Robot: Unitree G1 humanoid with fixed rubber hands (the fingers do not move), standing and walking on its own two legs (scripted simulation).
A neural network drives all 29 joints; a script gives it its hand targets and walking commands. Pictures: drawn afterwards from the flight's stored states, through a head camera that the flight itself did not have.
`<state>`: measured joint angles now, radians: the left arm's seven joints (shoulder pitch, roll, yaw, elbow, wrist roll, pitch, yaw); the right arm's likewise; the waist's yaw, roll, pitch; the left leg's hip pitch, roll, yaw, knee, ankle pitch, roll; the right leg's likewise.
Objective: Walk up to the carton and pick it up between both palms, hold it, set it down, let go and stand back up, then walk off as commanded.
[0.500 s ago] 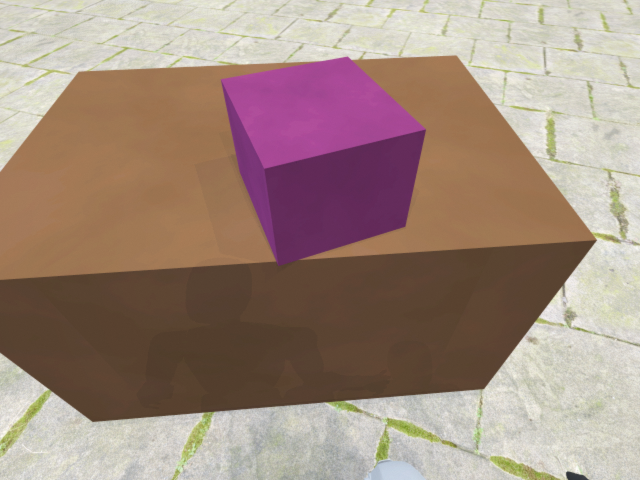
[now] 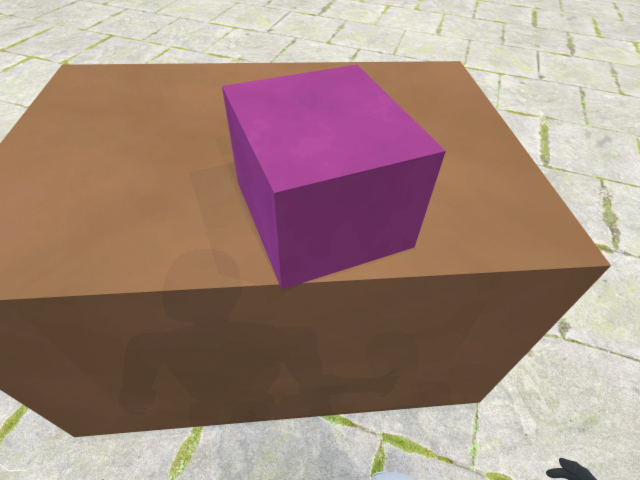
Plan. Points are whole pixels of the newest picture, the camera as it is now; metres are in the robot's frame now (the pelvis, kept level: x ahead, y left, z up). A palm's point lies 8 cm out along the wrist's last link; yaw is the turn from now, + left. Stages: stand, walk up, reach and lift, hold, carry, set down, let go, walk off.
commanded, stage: walk up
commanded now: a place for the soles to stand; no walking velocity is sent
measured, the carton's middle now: (321, 169) +0.59 +0.00 +0.06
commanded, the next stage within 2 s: none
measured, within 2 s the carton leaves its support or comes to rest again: neither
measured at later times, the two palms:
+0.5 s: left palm out of the picture +0.08 +0.31 -0.10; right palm out of the picture +0.08 -0.31 -0.06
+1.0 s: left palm out of the picture +0.07 +0.30 -0.09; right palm out of the picture +0.06 -0.32 -0.07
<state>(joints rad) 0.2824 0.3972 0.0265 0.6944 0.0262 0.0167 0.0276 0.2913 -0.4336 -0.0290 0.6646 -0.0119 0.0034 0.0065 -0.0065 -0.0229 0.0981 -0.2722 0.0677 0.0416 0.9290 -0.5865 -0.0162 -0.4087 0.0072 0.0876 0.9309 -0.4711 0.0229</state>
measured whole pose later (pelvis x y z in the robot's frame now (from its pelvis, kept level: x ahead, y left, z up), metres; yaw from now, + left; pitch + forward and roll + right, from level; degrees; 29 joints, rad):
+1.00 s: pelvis -0.03 +0.00 +0.01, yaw -1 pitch -5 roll -1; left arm 0.25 0.40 0.03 0.80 0.03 0.03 0.00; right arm 0.25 -0.41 -0.03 0.77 0.01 0.02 0.00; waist -0.01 -0.02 0.10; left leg -0.32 0.08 0.05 0.89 -0.48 -0.02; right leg -0.40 0.01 0.08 0.84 -0.36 0.04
